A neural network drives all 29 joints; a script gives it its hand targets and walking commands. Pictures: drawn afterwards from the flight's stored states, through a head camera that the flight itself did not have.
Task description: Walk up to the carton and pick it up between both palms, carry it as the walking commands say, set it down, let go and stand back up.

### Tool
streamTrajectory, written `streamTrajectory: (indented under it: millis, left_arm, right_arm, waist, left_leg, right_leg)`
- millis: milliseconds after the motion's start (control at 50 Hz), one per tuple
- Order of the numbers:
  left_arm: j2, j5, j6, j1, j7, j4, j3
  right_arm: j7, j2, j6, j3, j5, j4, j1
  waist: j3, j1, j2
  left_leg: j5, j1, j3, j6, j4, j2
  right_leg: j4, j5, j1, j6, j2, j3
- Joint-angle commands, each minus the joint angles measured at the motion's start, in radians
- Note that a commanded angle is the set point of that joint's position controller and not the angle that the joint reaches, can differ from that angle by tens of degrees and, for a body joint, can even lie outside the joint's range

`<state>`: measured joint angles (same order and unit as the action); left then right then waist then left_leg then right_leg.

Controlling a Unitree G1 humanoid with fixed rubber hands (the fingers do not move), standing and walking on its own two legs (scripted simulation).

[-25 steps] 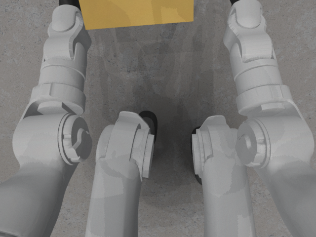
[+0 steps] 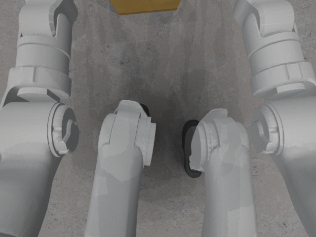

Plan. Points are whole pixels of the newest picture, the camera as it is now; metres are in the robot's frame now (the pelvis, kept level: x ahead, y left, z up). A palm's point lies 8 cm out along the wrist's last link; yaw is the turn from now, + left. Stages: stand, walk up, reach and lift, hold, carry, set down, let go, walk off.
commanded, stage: set down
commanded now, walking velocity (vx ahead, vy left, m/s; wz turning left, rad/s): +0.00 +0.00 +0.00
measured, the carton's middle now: out of the picture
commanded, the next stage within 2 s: let go in 1.10 s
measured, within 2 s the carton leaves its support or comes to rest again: neither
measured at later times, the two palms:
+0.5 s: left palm out of the picture +0.52 +0.26 -0.01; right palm out of the picture +0.58 -0.08 -0.01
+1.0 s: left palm out of the picture +0.52 +0.27 +0.14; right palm out of the picture +0.57 -0.09 +0.13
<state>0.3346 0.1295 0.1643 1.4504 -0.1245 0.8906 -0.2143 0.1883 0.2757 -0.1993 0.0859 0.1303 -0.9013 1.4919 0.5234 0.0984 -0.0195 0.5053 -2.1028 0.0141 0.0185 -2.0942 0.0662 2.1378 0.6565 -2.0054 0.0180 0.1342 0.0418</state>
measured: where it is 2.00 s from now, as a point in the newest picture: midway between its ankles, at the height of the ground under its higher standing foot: (163, 150)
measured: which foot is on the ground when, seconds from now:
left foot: down 0.00-1.00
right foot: down 0.00-1.00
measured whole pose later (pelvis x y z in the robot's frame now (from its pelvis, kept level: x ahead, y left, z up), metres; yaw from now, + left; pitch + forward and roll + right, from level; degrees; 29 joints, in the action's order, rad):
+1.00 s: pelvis +0.02 +0.01 +0.25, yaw +2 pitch +25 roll -3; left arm 0.33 0.06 0.33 1.21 -0.09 0.55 -0.24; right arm 0.10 0.31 -0.34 0.18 0.09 -0.65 1.28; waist 0.52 0.09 0.03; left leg 0.31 -1.31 0.08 0.02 -1.19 0.07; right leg 1.20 0.40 -1.23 0.01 0.11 -0.02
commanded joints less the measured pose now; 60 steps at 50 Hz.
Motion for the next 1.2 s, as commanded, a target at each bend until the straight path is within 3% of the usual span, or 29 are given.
streamTrajectory:
  millis: [0,40,80,140,180,240,260,300,380,420,440,460,520,580,620,660,680,740,780,820,840,880,900,920,940,960,1020,1080,1180]
  left_arm:
    - [0.185,-0.045,0.007,0.251,-0.017,-0.324,-0.055]
    - [0.129,0.005,0.035,0.167,-0.016,-0.285,-0.006]
    - [0.106,-0.043,0.060,0.138,0.000,-0.212,-0.049]
    - [0.051,0.060,0.066,0.227,0.006,-0.425,0.038]
    - [0.119,0.045,0.067,0.227,-0.002,-0.527,0.008]
    - [0.159,-0.017,0.113,0.123,-0.003,-0.202,-0.079]
    - [0.070,0.008,0.123,0.175,-0.012,-0.428,0.014]
    - [0.124,0.017,0.127,0.159,-0.009,-0.411,-0.004]
    - [0.183,-0.081,0.150,0.158,-0.029,-0.391,-0.074]
    - [0.131,-0.041,0.167,0.180,-0.018,-0.471,-0.027]
    - [0.149,-0.015,0.161,0.155,-0.011,-0.548,-0.026]
    - [0.082,-0.014,0.185,0.101,0.000,-0.301,-0.020]
    - [0.138,-0.027,0.184,0.177,0.026,-0.342,-0.013]
    - [0.142,0.014,0.175,0.212,0.006,-0.664,0.022]
    - [0.072,0.011,0.216,0.184,0.001,-0.404,0.068]
    - [0.034,0.001,0.237,0.142,0.004,-0.395,0.035]
    - [0.063,-0.041,0.229,0.145,-0.002,-0.402,0.009]
    - [0.103,-0.064,0.179,0.036,-0.018,-0.511,-0.038]
    - [0.111,-0.082,0.170,0.071,-0.014,-0.484,-0.036]
    - [0.155,-0.115,0.159,0.021,0.002,-0.500,-0.109]
    - [0.166,-0.111,0.149,0.006,0.005,-0.541,-0.127]
    - [0.129,-0.084,0.140,0.063,0.031,-0.543,-0.041]
    - [0.127,-0.088,0.143,0.039,0.038,-0.506,-0.044]
    - [0.039,-0.033,0.150,0.046,0.045,-0.471,0.020]
    - [0.034,-0.065,0.136,0.092,0.052,-0.473,0.006]
    - [0.025,-0.056,0.137,0.081,0.057,-0.436,0.031]
    - [-0.004,-0.023,0.106,0.057,0.061,-0.325,0.013]
    - [0.045,-0.110,0.057,-0.019,0.061,-0.172,-0.094]
    - [0.035,-0.244,-0.001,-0.158,0.068,-0.229,-0.111]
  right_arm:
    - [0.004,0.146,-0.005,0.041,0.018,0.303,0.251]
    - [0.003,0.166,-0.018,0.069,-0.023,0.259,0.216]
    - [-0.017,0.145,-0.048,0.081,-0.023,0.134,0.145]
    - [-0.026,0.138,-0.032,0.066,0.012,0.403,0.298]
    - [-0.028,0.105,-0.047,0.053,0.005,0.382,0.234]
    - [-0.032,0.167,-0.087,0.089,-0.064,0.194,0.174]
    - [-0.044,0.145,-0.078,0.076,-0.020,0.296,0.196]
    - [-0.034,0.184,-0.090,0.097,-0.027,0.383,0.232]
    - [-0.043,0.143,-0.124,0.082,0.017,0.384,0.241]
    - [-0.045,0.161,-0.139,0.058,0.041,0.383,0.234]
    - [-0.042,0.155,-0.138,0.045,0.041,0.495,0.229]
    - [-0.051,0.119,-0.151,0.008,0.038,0.296,0.178]
    - [-0.047,0.171,-0.162,0.121,-0.050,0.247,0.185]
    - [-0.033,0.238,-0.141,0.153,-0.028,0.504,0.203]
    - [-0.049,0.174,-0.162,0.135,-0.064,0.309,0.145]
    - [-0.075,0.222,-0.178,0.158,-0.075,0.272,0.130]
    - [-0.090,0.177,-0.166,0.132,-0.055,0.323,0.166]
    - [-0.088,0.136,-0.121,0.084,0.015,0.500,0.121]
    - [-0.090,0.155,-0.110,0.123,0.002,0.457,0.112]
    - [-0.073,0.146,-0.129,0.090,-0.008,0.468,0.091]
    - [-0.075,0.091,-0.125,0.067,-0.010,0.443,0.023]
    - [-0.080,0.166,-0.121,0.128,-0.029,0.448,0.038]
    - [-0.081,0.103,-0.125,0.073,-0.007,0.371,0.018]
    - [-0.083,0.156,-0.117,0.112,-0.042,0.384,-0.001]
    - [-0.085,0.117,-0.115,0.107,-0.043,0.293,-0.012]
    - [-0.079,0.184,-0.107,0.151,-0.083,0.343,0.051]
    - [-0.103,0.094,-0.069,0.112,-0.078,0.298,0.034]
    - [-0.119,0.031,-0.019,0.106,-0.105,0.254,0.040]
    - [-0.071,0.063,0.008,0.199,-0.214,0.263,-0.148]
  waist:
    - [-2.021,0.061,0.089]
    - [-2.003,-0.016,0.072]
    - [-1.801,0.014,0.143]
    - [-1.953,-0.061,0.059]
    - [-2.127,-0.054,0.035]
    - [-1.884,-0.004,-0.011]
    - [-1.966,-0.055,0.058]
    - [-2.067,-0.040,0.046]
    - [-2.004,0.075,0.058]
    - [-2.142,0.051,0.104]
    - [-2.270,0.025,-0.001]
    - [-2.039,0.049,0.008]
    - [-1.957,-0.034,0.070]
    - [-2.267,-0.082,0.121]
    - [-2.089,-0.108,0.071]
    - [-1.922,-0.107,0.102]
    - [-1.901,-0.047,0.109]
    - [-2.165,-0.008,0.018]
    - [-2.189,-0.012,0.078]
    - [-2.254,0.061,0.035]
    - [-2.236,0.055,-0.026]
    - [-2.154,-0.022,0.049]
    - [-2.087,0.009,0.101]
    - [-2.074,-0.091,0.089]
    - [-1.970,-0.047,0.149]
    - [-1.942,-0.104,0.111]
    - [-1.860,-0.106,-0.012]
    - [-1.792,-0.008,-0.079]
    - [-1.854,0.014,0.061]
  left_leg:
    - [-0.577,1.252,0.013,-0.033,0.186,-0.016]
    - [-0.538,1.200,0.023,-0.037,0.205,-0.022]
    - [-0.389,1.110,0.003,-0.037,0.269,-0.012]
    - [-0.487,1.161,0.030,-0.041,0.294,-0.017]
    - [-0.556,1.289,0.041,-0.043,0.320,-0.014]
    - [-0.468,1.224,0.082,-0.017,0.339,-0.022]
    - [-0.463,1.284,0.085,-0.037,0.416,-0.021]
    - [-0.438,1.302,0.064,-0.049,0.433,-0.001]
    - [-0.357,1.301,0.026,-0.036,0.507,0.007]
    - [-0.407,1.349,-0.013,-0.035,0.540,0.018]
    - [-0.506,1.385,0.009,-0.017,0.511,0.021]
    - [-0.408,1.268,0.008,-0.013,0.529,0.005]
    - [-0.309,1.256,0.023,-0.038,0.610,0.001]
    - [-0.525,1.566,0.031,-0.045,0.625,0.001]
    - [-0.414,1.638,0.146,-0.037,0.705,-0.009]
    - [-0.279,1.561,0.114,-0.048,0.752,-0.017]
    - [-0.273,1.589,0.126,-0.049,0.815,-0.014]
    - [-0.658,1.714,0.072,-0.017,0.807,-0.005]
    - [-0.691,1.768,0.097,-0.021,0.835,-0.012]
    - [-0.725,1.722,0.058,-0.016,0.858,-0.003]
    - [-0.734,1.697,0.039,0.000,0.893,-0.006]
    - [-0.750,1.707,0.042,-0.031,0.901,-0.002]
    - [-0.704,1.699,0.044,-0.020,0.928,-0.016]
    - [-0.721,1.779,0.076,-0.027,0.954,-0.024]
    - [-0.692,1.784,0.070,-0.039,0.979,-0.032]
    - [-0.613,1.752,0.087,-0.029,1.014,-0.032]
    - [-0.595,1.732,0.100,-0.011,1.052,-0.037]
    - [-0.567,1.648,0.087,-0.008,1.065,-0.032]
    - [-0.666,1.741,0.043,-0.038,1.103,-0.019]
  right_leg:
    - [-0.244,-0.313,0.417,0.000,-0.001,0.017]
    - [-0.274,-0.295,0.392,-0.014,-0.008,0.030]
    - [-0.359,-0.152,0.300,-0.030,-0.015,-0.005]
    - [-0.366,-0.291,0.447,-0.020,-0.010,0.015]
    - [-0.397,-0.349,0.538,-0.022,0.003,0.014]
    - [-0.423,-0.182,0.348,-0.011,-0.003,-0.004]
    - [-0.449,-0.232,0.431,-0.022,-0.005,0.022]
    - [-0.470,-0.240,0.550,-0.007,-0.002,0.025]
    - [-0.543,-0.192,0.553,0.001,-0.003,0.003]
    - [-0.589,-0.263,0.726,-0.011,-0.002,-0.013]
    - [-0.574,-0.360,0.803,0.007,0.005,0.001]
    - [-0.607,-0.244,0.679,-0.005,-0.018,-0.029]
    - [-0.651,-0.208,0.687,-0.014,-0.011,-0.017]
    - [-0.710,-0.371,0.814,-0.023,-0.006,-0.010]
    - [-0.722,-0.250,0.650,-0.007,0.004,0.024]
    - [-0.794,-0.174,0.660,-0.032,-0.010,-0.002]
    - [-0.821,-0.178,0.660,-0.020,-0.023,-0.001]
    - [-0.878,-0.484,0.916,0.005,0.001,-0.011]
    - [-0.892,-0.472,0.877,0.009,-0.003,-0.011]
    - [-0.946,-0.540,1.061,0.019,-0.010,-0.060]
    - [-0.982,-0.607,1.149,0.025,-0.015,-0.072]
    - [-0.990,-0.580,1.068,0.017,-0.006,-0.033]
    - [-1.024,-0.548,1.060,0.013,-0.024,-0.069]
    - [-1.059,-0.517,1.014,0.005,-0.014,-0.045]
    - [-1.087,-0.443,0.922,0.007,-0.024,-0.054]
    - [-1.109,-0.449,0.994,0.002,-0.017,-0.043]
    - [-1.162,-0.437,1.015,0.020,-0.025,-0.038]
    - [-1.177,-0.448,1.067,0.034,-0.038,-0.065]
    - [-1.202,-0.519,1.133,0.025,-0.041,-0.082]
